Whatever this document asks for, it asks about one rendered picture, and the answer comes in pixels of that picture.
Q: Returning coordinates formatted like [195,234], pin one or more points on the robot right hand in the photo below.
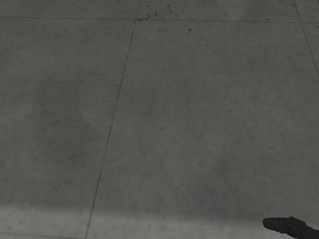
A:
[291,226]

